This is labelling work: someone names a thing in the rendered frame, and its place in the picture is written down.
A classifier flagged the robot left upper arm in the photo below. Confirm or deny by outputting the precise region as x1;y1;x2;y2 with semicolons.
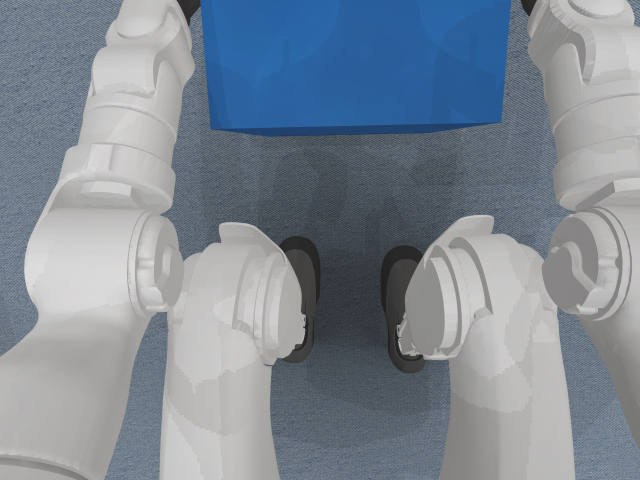
0;207;184;480

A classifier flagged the left robot thigh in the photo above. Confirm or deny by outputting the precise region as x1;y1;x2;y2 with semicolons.
159;243;297;480

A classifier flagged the robot left hand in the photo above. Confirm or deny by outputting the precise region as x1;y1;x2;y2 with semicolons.
177;0;201;27

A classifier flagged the right robot forearm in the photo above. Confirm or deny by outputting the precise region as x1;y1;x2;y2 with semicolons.
527;0;640;212

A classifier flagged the robot right upper arm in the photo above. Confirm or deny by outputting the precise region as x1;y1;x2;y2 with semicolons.
542;206;640;449

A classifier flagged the left robot forearm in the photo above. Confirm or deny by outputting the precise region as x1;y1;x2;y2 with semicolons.
24;0;195;305

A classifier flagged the carton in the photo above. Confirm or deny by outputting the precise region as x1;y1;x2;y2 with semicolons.
200;0;511;137

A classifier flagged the right robot foot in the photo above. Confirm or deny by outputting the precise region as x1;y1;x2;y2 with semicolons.
381;246;426;373

